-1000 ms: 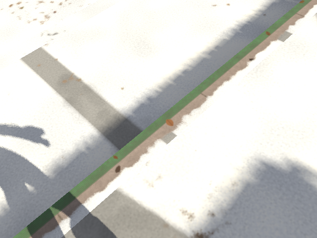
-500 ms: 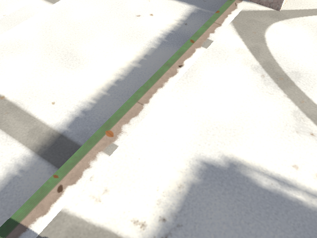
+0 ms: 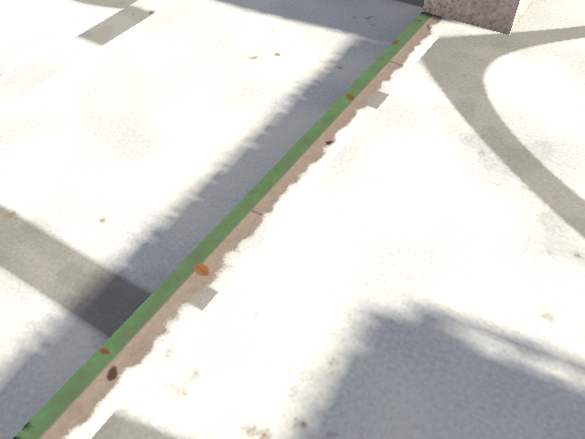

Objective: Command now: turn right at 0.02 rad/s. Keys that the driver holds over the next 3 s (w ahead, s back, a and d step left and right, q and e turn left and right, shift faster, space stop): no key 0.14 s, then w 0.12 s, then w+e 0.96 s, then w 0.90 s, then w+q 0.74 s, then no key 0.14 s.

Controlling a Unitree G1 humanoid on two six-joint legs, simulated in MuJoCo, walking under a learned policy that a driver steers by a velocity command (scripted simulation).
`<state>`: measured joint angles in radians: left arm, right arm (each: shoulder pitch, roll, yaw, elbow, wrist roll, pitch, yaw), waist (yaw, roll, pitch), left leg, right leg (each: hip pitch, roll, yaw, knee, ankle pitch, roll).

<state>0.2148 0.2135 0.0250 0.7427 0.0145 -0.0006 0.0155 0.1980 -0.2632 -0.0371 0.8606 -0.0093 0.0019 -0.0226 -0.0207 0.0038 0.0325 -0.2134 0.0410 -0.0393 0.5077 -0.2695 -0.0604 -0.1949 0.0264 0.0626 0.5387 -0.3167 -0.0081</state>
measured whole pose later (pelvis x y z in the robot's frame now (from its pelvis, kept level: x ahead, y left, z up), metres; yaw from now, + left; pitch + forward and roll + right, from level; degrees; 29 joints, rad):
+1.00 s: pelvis +0.31 -0.05 +0.00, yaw -21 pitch +0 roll -1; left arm 0.23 0.27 0.07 0.73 -0.01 -0.06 -0.03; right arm 0.23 -0.29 -0.04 0.79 0.01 -0.13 -0.01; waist 0.00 0.02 0.05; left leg -0.48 0.09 -0.06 1.21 -0.32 0.01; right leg -0.29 0.13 0.00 0.43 -0.15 -0.12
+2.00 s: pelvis +0.78 -0.31 +0.01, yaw -35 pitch +1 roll +0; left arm 0.25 0.27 0.04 0.76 0.00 -0.08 -0.03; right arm 0.28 -0.31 -0.04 0.78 0.01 -0.07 0.01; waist 0.01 0.04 0.01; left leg -0.53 0.09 -0.02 1.10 -0.31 0.00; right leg -0.25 0.05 -0.03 0.39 -0.17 -0.07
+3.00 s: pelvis +1.27 -0.56 +0.00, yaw -10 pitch +1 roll +0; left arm 0.18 0.26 0.05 0.75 0.02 -0.10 -0.02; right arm 0.30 -0.31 -0.07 0.68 0.01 -0.01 -0.02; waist 0.00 0.05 0.02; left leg -0.47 -0.03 -0.09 1.13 -0.45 -0.02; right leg -0.30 0.02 -0.01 0.45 -0.17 -0.03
